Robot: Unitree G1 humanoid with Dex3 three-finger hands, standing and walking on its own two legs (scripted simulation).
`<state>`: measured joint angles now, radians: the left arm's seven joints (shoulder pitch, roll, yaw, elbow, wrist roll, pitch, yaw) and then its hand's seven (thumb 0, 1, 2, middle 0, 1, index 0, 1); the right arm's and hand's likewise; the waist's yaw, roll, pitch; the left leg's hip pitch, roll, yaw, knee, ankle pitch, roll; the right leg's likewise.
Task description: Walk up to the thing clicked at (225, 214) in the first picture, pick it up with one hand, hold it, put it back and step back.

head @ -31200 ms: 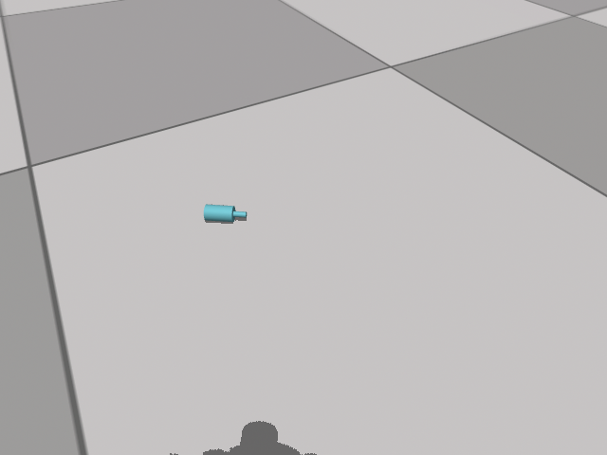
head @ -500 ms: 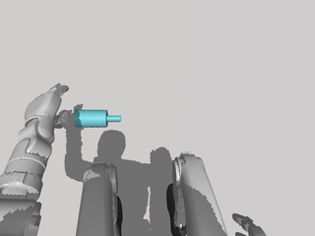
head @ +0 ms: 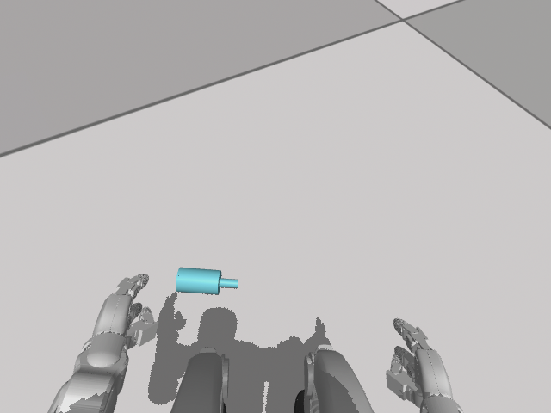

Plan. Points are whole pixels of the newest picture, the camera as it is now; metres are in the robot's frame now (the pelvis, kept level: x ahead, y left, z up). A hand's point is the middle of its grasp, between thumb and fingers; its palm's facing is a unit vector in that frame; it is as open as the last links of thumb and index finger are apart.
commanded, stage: home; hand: left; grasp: from above
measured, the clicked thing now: (208, 281) +0.51 +0.16 -0.59
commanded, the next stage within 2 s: none
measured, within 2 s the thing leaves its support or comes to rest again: neither
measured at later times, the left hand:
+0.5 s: hand (105, 352) +0.21 +0.19 +0.05, palm faces +0.08 -0.97 -0.21, open 7.4 cm
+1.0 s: hand (107, 355) +0.21 +0.19 +0.05, palm faces +0.07 -0.98 -0.21, open 7.4 cm
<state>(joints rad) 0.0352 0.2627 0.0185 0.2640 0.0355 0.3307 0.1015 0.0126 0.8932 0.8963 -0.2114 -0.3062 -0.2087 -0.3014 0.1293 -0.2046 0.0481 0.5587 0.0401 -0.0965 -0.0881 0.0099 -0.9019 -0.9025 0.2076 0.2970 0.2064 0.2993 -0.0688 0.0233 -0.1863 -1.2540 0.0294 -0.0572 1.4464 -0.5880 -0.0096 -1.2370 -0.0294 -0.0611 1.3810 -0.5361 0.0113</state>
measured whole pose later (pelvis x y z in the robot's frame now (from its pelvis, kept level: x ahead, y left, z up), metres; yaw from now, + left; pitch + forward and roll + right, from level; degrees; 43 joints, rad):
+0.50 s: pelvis +0.06 +0.00 +0.10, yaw +1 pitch +11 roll -3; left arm 0.52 0.23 0.03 -0.14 -0.06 0.45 0.04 0.01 0.90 0.89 -0.20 -0.30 -0.20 -0.30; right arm 0.29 -0.22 0.04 0.52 0.02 -0.20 -0.18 0.01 -0.90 -0.90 0.21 0.30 0.21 0.30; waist -0.04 0.05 -0.18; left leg -0.68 0.04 -0.05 0.99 -0.50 0.00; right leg -0.66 -0.02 -0.07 0.91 -0.45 0.02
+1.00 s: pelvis +0.05 +0.00 +0.10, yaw +1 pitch +10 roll -3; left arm 0.49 0.23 0.02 -0.12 -0.05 0.45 0.03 0.01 0.90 0.89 -0.20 -0.30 -0.20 -0.30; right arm 0.29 -0.22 0.04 0.55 0.01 -0.23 -0.18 0.02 -0.90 -0.90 0.21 0.30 0.21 0.30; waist -0.04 0.04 -0.16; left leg -0.66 0.03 -0.05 0.99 -0.50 -0.01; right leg -0.64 -0.02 -0.07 0.92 -0.45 0.02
